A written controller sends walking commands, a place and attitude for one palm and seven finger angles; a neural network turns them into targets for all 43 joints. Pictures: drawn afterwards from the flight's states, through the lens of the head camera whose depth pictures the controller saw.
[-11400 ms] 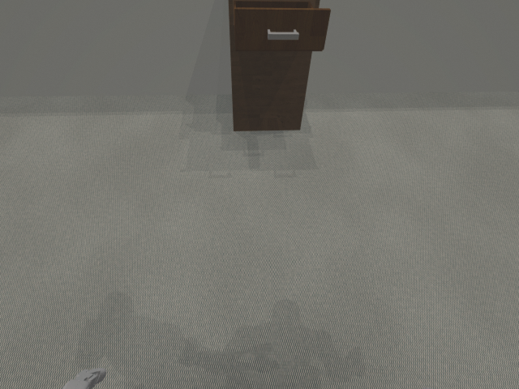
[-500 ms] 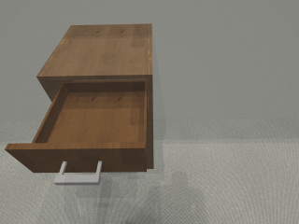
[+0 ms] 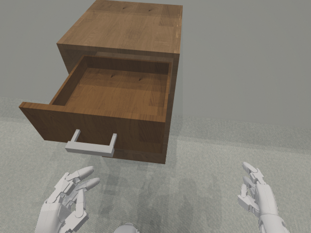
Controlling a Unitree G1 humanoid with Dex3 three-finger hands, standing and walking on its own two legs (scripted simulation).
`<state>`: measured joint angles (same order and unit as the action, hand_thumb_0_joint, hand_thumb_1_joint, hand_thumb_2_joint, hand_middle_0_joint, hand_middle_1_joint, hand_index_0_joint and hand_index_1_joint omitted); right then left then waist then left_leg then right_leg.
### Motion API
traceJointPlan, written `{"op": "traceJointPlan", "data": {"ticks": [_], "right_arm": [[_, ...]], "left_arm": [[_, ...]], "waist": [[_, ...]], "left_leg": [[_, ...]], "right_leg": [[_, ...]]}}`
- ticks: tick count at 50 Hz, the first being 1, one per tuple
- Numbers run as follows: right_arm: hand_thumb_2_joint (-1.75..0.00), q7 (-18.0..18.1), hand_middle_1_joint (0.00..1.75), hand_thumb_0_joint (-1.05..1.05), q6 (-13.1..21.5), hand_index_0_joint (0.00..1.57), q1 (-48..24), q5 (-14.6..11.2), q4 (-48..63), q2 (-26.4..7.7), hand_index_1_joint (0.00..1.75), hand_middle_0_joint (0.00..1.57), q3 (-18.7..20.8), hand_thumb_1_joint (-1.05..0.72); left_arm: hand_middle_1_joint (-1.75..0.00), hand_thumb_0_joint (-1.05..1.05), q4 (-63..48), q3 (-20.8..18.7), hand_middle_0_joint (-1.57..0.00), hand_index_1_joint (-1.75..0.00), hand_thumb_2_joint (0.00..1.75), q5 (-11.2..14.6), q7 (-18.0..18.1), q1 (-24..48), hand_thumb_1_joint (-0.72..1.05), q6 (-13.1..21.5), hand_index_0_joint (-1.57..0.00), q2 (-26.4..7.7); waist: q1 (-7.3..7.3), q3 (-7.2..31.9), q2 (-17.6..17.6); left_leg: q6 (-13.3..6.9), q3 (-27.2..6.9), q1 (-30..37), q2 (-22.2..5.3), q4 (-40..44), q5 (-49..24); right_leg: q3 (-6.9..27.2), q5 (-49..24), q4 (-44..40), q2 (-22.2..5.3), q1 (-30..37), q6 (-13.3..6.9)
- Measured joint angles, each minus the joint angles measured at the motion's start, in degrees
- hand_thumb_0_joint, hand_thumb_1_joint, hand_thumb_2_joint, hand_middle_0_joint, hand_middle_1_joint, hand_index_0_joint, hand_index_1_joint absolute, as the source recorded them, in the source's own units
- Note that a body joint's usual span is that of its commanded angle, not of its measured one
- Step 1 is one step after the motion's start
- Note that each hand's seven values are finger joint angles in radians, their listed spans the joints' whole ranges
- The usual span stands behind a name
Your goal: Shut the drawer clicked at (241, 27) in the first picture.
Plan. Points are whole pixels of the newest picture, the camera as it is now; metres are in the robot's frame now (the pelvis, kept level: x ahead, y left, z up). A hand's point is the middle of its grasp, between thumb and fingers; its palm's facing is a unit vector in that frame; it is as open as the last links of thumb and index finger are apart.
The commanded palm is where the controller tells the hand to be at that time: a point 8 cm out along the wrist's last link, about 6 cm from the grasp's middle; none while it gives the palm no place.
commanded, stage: raise the hand and make a fist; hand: left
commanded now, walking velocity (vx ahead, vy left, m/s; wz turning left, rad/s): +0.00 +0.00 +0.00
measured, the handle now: (92, 142) +0.34 +0.21 +0.02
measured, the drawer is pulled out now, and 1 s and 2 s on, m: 0.29 0.29 0.29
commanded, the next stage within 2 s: bring the fist close to the handle in 1.44 s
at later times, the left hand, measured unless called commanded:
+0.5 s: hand (73, 207) +0.16 +0.19 +0.07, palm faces -0.02 -1.00 -0.01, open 3.4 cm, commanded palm +0.12 +0.24 +0.08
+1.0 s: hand (62, 201) +0.16 +0.19 +0.12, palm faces +0.02 -1.00 -0.02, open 3.2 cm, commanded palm +0.11 +0.24 +0.12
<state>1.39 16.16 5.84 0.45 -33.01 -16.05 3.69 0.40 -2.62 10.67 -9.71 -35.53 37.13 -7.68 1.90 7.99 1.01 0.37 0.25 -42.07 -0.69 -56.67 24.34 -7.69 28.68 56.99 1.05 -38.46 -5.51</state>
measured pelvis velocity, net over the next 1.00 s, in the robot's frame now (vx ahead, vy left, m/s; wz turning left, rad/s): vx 0.01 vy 0.05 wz -0.01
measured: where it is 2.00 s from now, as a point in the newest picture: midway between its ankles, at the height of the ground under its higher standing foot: outside the picture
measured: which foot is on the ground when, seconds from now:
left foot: down 0.00-1.00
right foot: down 0.00-1.00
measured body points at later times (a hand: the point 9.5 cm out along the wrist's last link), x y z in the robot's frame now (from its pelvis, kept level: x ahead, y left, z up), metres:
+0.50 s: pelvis -0.01 +0.04 +0.00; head +0.02 +0.04 +0.45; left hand +0.16 +0.24 +0.07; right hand +0.14 -0.21 -0.07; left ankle +0.04 +0.13 -0.68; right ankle +0.00 -0.06 -0.68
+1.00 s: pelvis +0.01 +0.05 +0.01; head +0.01 +0.05 +0.46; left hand +0.15 +0.24 +0.12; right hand +0.21 -0.15 -0.03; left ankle +0.04 +0.13 -0.68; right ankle +0.00 -0.06 -0.68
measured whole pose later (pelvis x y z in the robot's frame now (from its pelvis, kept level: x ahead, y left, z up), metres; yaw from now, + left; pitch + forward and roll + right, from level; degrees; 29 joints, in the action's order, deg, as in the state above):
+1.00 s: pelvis +0.01 +0.05 +0.01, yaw -1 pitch +6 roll -3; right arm 1.0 11.6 14.0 -1.8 -25.3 -11.5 -3.4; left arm -28.8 2.6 9.6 -5.0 -45.2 13.5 -9.9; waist 1.7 7.3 -3.3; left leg -3.8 1.5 -35.8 0.6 -54.8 25.2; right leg -6.2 26.9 51.6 0.1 -30.8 -1.1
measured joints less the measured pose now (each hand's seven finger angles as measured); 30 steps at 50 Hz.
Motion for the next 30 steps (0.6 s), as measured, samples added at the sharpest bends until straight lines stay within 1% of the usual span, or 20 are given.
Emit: {"op": "traceJointPlan", "data": {"ticks": [1,2,3,4,6,8,10,12,14,17,22,25,30], "right_arm": [[-0.90,-0.06,0.30,0.01,-0.20,0.19,-0.86,-0.14,0.49,0.39,0.30,0.20,-0.43,-0.91],[-0.90,-0.09,0.30,0.01,-0.46,0.19,-1.47,-0.34,1.02,0.88,0.30,0.20,-0.95,-0.91],[-0.90,-0.06,0.30,0.01,-0.80,0.19,-1.74,-0.58,1.61,1.44,0.30,0.20,-1.57,-0.90],[-0.90,0.06,0.30,0.01,-1.18,0.19,-1.66,-0.88,2.16,2.07,0.30,0.20,-2.29,-0.90],[-0.90,0.51,0.30,0.01,-2.01,0.20,-0.65,-1.52,2.80,3.50,0.30,0.20,-3.81,-0.90],[-0.90,0.99,0.30,0.01,-2.87,0.20,1.22,-2.03,2.81,4.92,0.30,0.20,-5.18,-0.90],[-0.90,1.47,0.30,0.01,-3.43,0.20,3.56,-2.22,2.47,6.01,0.30,0.20,-6.24,-0.90],[-0.90,1.85,0.30,0.01,-3.71,0.20,5.80,-2.12,1.77,6.61,0.30,0.20,-6.92,-0.90],[-0.90,1.95,0.30,0.01,-3.77,0.20,7.65,-1.98,1.12,6.65,0.30,0.20,-7.09,-0.90],[-0.90,1.79,0.30,0.02,-3.76,0.20,9.43,-1.82,0.43,5.82,0.30,0.20,-6.64,-0.90],[-0.90,1.44,0.30,0.02,-3.46,0.20,10.58,-1.91,0.62,3.43,0.30,0.20,-4.71,-0.90],[-0.90,1.36,0.30,0.02,-3.07,0.20,10.35,-1.97,1.27,2.37,0.30,0.20,-3.57,-0.90],[-0.90,0.93,0.30,0.02,-2.49,0.20,9.10,-1.95,3.16,1.76,0.30,0.20,-2.87,-0.90]], "left_arm": [[-0.64,0.01,-0.15,-0.52,-0.51,-0.61,0.90,0.28,-0.74,1.35,0.90,1.16,-0.47,-0.48],[-0.66,0.01,-0.30,-0.94,-0.53,-0.64,0.90,0.73,-1.68,2.80,0.90,1.31,-0.50,-1.02],[-0.68,0.01,-0.56,-1.15,-0.55,-0.66,0.90,1.34,-2.76,4.12,0.90,0.45,-0.52,-1.56],[-0.70,0.01,-0.95,-1.19,-0.57,-0.69,0.90,1.98,-3.90,5.19,0.90,-1.21,-0.55,-2.10],[-0.75,0.01,-1.89,-1.05,-0.61,-0.74,0.90,3.01,-5.86,6.59,0.90,-5.82,-0.59,-2.99],[-0.79,0.01,-3.01,-0.83,-0.65,-0.78,0.90,3.67,-6.63,6.91,0.90,-10.71,-0.64,-3.45],[-0.83,0.01,-4.66,-0.58,-0.69,-0.83,0.90,4.02,-6.00,6.31,0.90,-14.50,-0.68,-3.40],[-0.88,0.02,-6.26,-0.63,-0.73,-0.87,0.90,3.93,-4.50,5.50,0.90,-16.54,-0.73,-3.16],[-0.92,0.02,-7.48,-0.84,-0.77,-0.92,0.90,3.69,-2.85,4.87,0.90,-17.19,-0.77,-2.80],[-0.98,0.01,-8.84,-0.99,-0.83,-0.98,0.90,2.92,-0.93,3.87,0.90,-17.29,-0.83,-2.47],[-1.09,0.01,-12.03,0.42,-0.92,-1.09,0.90,1.88,0.53,-0.21,0.90,-17.77,-0.93,-2.52],[-1.16,0.01,-14.43,1.37,-0.98,-1.16,0.90,1.56,1.62,-3.08,0.90,-17.53,-0.99,-2.71],[-1.26,0.02,-18.89,2.63,-1.08,-1.27,0.90,0.88,3.89,-6.21,0.90,-16.23,-1.09,-2.55]], "waist": [[0.20,-0.33,-0.24],[0.42,-0.76,-0.48],[0.60,-1.17,-0.76],[0.74,-1.48,-1.07],[0.81,-1.85,-1.77],[0.55,-1.88,-2.58],[0.07,-1.68,-3.27],[-0.47,-1.35,-3.64],[-1.10,-1.22,-3.77],[-1.95,-1.41,-3.60],[-2.83,-1.68,-3.24],[-2.90,-1.67,-3.06],[-2.33,-1.35,-3.02]], "left_leg": [[0.04,-0.32,-1.92,-0.05,-1.95,0.41],[0.20,-0.57,-3.55,-0.12,-3.59,0.67],[0.29,-0.76,-4.83,-0.17,-4.87,0.86],[0.28,-0.90,-5.72,-0.19,-5.77,0.97],[0.09,-1.05,-6.27,-0.22,-6.45,0.98],[-0.21,-1.09,-5.51,-0.25,-5.95,0.78],[-0.58,-0.94,-4.09,-0.28,-4.74,0.47],[-0.94,-0.60,-2.70,-0.35,-3.36,0.12],[-1.25,-0.25,-1.67,-0.34,-2.23,-0.20],[-1.71,0.33,-0.83,-0.23,-1.18,-0.53],[-2.54,1.19,0.02,0.07,-0.53,-0.44],[-2.98,1.48,0.47,0.26,-0.48,-0.18],[-3.54,1.49,0.97,0.63,-0.84,0.34]], "right_leg": [[-0.37,0.46,1.75,-0.04,-1.71,-0.12],[-0.66,0.78,3.25,-0.06,-3.19,-0.27],[-0.89,0.96,4.40,-0.08,-4.34,-0.38],[-1.04,1.04,5.18,-0.10,-5.13,-0.38],[-1.20,0.95,5.60,-0.10,-5.50,-0.09],[-1.20,0.53,4.73,-0.02,-4.59,0.28],[-1.00,-0.10,3.18,0.10,-3.10,0.58],[-0.62,-0.79,1.57,0.24,-1.76,0.89],[-0.25,-1.37,0.29,0.28,-0.78,1.20],[0.34,-1.94,-0.76,0.19,-0.10,1.63],[1.21,-2.16,-1.44,-0.12,0.57,2.47],[1.50,-2.09,-1.64,-0.30,1.05,2.90],[1.52,-1.76,-1.68,-0.64,1.84,3.49]]}}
